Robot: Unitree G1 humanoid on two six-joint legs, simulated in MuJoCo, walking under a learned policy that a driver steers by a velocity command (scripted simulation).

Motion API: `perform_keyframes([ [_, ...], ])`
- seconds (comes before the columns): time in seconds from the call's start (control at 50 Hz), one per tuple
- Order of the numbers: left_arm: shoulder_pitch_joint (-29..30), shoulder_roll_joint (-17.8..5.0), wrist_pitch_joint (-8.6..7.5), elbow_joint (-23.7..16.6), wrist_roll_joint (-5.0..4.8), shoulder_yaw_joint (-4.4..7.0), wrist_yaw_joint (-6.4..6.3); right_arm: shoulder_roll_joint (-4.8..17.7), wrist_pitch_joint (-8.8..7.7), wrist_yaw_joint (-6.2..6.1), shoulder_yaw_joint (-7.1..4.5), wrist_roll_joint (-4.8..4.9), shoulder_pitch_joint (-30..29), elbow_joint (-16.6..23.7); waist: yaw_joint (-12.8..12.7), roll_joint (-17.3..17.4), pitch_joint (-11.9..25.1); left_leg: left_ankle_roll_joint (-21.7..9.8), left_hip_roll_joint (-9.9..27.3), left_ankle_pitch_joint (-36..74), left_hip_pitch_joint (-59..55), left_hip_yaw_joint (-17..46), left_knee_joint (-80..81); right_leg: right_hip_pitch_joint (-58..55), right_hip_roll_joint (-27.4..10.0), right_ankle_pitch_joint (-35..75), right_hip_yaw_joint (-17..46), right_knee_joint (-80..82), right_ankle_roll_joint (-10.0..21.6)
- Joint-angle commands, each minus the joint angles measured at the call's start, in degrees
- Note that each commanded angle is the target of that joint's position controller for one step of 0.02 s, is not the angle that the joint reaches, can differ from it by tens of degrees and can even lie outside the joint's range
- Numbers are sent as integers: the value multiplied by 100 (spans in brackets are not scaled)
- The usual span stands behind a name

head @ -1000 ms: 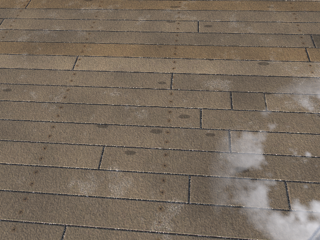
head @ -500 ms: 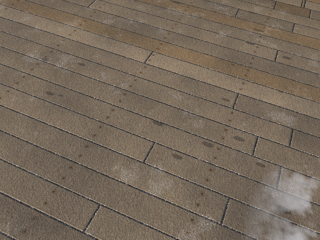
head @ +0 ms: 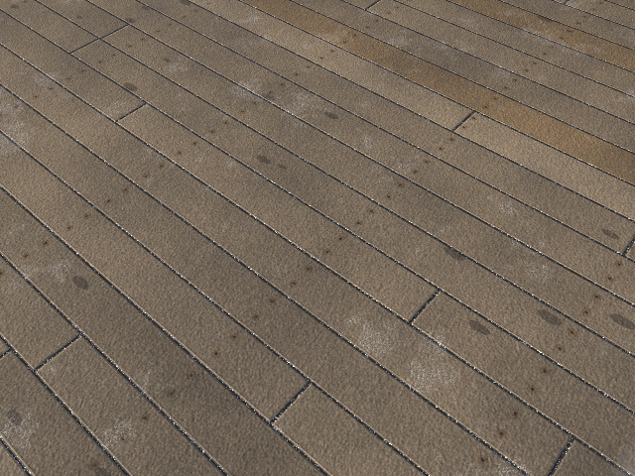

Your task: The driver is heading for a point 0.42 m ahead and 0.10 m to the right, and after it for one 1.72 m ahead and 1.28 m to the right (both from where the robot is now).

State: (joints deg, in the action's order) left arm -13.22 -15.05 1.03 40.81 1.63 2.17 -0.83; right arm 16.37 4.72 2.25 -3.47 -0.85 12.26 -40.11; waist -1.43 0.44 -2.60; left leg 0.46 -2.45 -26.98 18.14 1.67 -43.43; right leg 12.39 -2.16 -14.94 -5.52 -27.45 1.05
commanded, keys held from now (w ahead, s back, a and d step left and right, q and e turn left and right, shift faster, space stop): w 0.32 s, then w+e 0.22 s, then e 0.46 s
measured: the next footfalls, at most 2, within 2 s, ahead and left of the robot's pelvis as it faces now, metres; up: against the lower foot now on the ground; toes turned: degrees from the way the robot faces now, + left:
left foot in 0.06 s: +0.02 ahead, +0.10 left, +0.00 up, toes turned -1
right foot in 0.54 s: +0.35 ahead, -0.10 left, +0.00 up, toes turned -5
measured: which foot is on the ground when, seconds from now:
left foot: up 0.00-0.04, down 0.06-0.56, up 0.58-1.00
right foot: down 0.00-0.06, up 0.08-0.52, down 0.54-1.00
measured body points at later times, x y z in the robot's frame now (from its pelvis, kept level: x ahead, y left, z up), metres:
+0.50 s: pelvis +0.16 +0.00 -0.01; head +0.19 +0.00 +0.44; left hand +0.35 +0.24 -0.11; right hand +0.12 -0.26 -0.15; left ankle -0.02 +0.10 -0.74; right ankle +0.30 -0.10 -0.72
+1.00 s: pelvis +0.35 -0.03 +0.00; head +0.39 -0.05 +0.45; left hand +0.47 +0.23 -0.12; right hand +0.45 -0.32 -0.11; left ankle +0.48 +0.07 -0.70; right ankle +0.31 -0.10 -0.74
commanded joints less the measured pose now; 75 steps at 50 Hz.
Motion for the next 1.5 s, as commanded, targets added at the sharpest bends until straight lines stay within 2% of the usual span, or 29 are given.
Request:
perform_keyframes([
  [0.02,-103,-993,26,-129,-32,284,94,254,-191,-13,12,-43,121,291,130,-972,181,-329,-237,597,-1003,-571,1694,402,-1019,-1083,1113,949,933],
  [0.04,-115,-824,24,-82,-53,240,105,225,-271,-58,37,-67,504,83,341,-623,142,-453,-283,824,-1827,-513,2246,1009,-847,-1462,933,639,746],
  [0.06,-74,-440,-15,-131,-10,139,126,459,-366,-100,10,-119,1050,-90,574,323,268,-580,584,35,-2729,737,2751,1873,-468,-1747,456,-420,456],
  [0.08,273,-51,-70,-520,-8,8,176,1243,-413,-137,-153,-104,1418,-11,759,1677,250,-1173,2245,-1614,-2904,3256,3565,3193,300,-2071,-213,-1874,127],
  [0.1,799,-767,-65,-600,73,192,154,1280,-429,-203,-219,-141,1439,-136,933,1093,-475,-1615,2413,-1441,-1872,3483,3735,3292,20,-1633,461,-2405,157],
  [0.12,714,-850,-82,-516,-28,251,224,932,-475,-211,-92,-112,1062,-128,590,808,-697,-1553,2071,-1418,-1702,3013,3762,3204,-93,-1083,638,-2585,168],
  [0.2,32,-700,-170,27,70,265,375,519,-736,-228,42,-17,725,-166,192,588,-297,-1152,1267,858,-1813,1468,3775,2665,-132,78,454,-2781,43],
  [0.34,980,-427,-167,-175,38,170,408,533,-861,-206,7,-19,1366,-625,472,518,-510,-1280,1284,1905,-1991,894,3820,3115,-200,795,305,-1961,-168],
  [0.46,1356,-363,-211,-367,14,100,448,630,-927,-293,-4,-79,1498,-957,445,455,-622,-1063,1592,3629,-2189,245,3529,2360,46,625,120,-939,342],
  [0.5,829,-439,-224,-224,-6,149,377,731,-934,-316,-7,-100,1348,-1010,157,494,-228,-877,1530,5732,-2238,-107,2677,1340,426,338,-112,-742,600],
  [0.54,-757,-704,-309,274,51,297,266,807,-893,-336,-6,-97,1333,-1047,-540,292,763,-652,1235,6349,-1618,-580,362,-807,713,303,-65,-318,888],
  [0.56,-1441,-1335,-353,339,180,472,196,490,-923,-312,103,66,1514,-799,-665,-537,1415,-368,773,4425,215,-815,-1681,-2516,-695,-653,2082,0,1445],
  [0.58,-1422,-1523,-333,337,5,514,203,405,-973,-293,87,59,1467,-669,-458,-1491,1976,-191,-334,18,1417,-455,-3430,-3018,-1937,470,4948,986,2027],
  [0.6,-958,-1445,-333,305,-158,496,224,663,-985,-295,33,-40,1074,-580,-290,-743,1496,-237,30,276,1756,268,-3885,-2558,-1768,1775,4363,881,2004],
  [0.64,-486,-952,-362,278,-133,371,188,488,-1032,-278,93,-19,715,-514,-25,20,553,-210,454,733,1608,172,-3370,-1262,-1323,4092,2735,717,1751],
  [0.66,-327,-761,-350,329,-195,307,183,477,-935,-274,77,-101,418,-420,93,179,346,-178,560,800,1320,146,-2911,-729,-826,4197,2232,885,1369],
  [0.68,-299,-805,-375,330,-179,300,173,373,-824,-260,108,-117,816,-437,304,-302,436,-79,535,740,1112,147,-2732,-561,-881,4903,2091,873,1507],
  [0.74,-273,-836,-417,338,-159,310,173,304,-626,-287,118,-140,821,-458,417,-193,594,173,471,801,991,32,-2147,-278,-603,5302,1740,849,1456],
  [0.86,-605,-932,-227,335,-154,346,79,298,-487,-295,143,-97,-184,-94,109,-441,678,270,359,1610,1234,-3,-995,-245,-402,4463,2009,695,1107],
  [1.0,-694,-1057,-22,230,-42,429,1,470,-541,-382,152,17,-724,123,-90,-607,422,109,73,1078,1078,256,147,-668,-489,4053,2969,159,1068],
  [1.06,-207,-1072,15,77,-111,437,-6,532,-652,-453,139,32,-182,36,282,-666,336,-70,14,1519,-141,331,1798,-282,-155,3240,3265,-227,674],
  [1.08,-131,-938,-10,-17,-187,394,-2,707,-713,-514,94,-33,121,-7,378,-348,518,-217,544,2172,-1007,707,2386,153,106,2486,3078,-739,407],
  [1.1,-659,-431,-32,-90,-200,268,-6,1170,-703,-590,26,-64,132,101,43,998,939,-638,2149,4005,-1870,2049,2391,733,714,-294,2044,-2058,124],
  [1.12,-984,-820,66,-40,-143,392,-68,1203,-573,-545,-3,50,161,76,8,1557,1171,-1474,2752,5335,-1948,3087,2312,1471,1398,-2683,1203,-2938,18],
  [1.14,-954,-1055,125,121,10,437,-85,860,-514,-507,50,83,162,134,-6,705,943,-1557,2625,5110,-1760,2665,2305,1619,958,-2340,1188,-3706,-55],
  [1.16,-697,-1054,167,177,10,461,-29,565,-495,-501,130,76,-56,190,-6,362,692,-1399,2207,4645,-1414,2004,2345,1570,822,-1859,1187,-3925,-121],
  [1.24,-438,-862,327,106,-116,404,195,586,-473,-502,108,-70,-331,249,-25,808,477,-1119,1464,4113,-1040,680,2497,1500,689,-1022,913,-4098,-394],
  [1.36,92,-733,396,-108,-90,313,270,720,-490,-456,-4,-84,63,107,211,808,486,-1320,1794,3341,-1280,441,2588,1542,418,-1033,711,-3119,-377],
  [1.5,244,-624,331,-324,-158,213,331,1001,-404,-325,-147,-100,1,47,204,992,548,-1104,1945,2945,-810,-31,2196,346,346,-1015,189,-1210,-31],
])
Keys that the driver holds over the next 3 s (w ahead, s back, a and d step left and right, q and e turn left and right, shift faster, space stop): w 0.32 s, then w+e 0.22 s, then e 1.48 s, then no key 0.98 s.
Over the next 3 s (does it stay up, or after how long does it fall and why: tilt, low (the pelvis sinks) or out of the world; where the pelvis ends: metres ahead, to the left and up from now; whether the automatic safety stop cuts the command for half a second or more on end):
stays up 0.36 -0.03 0.01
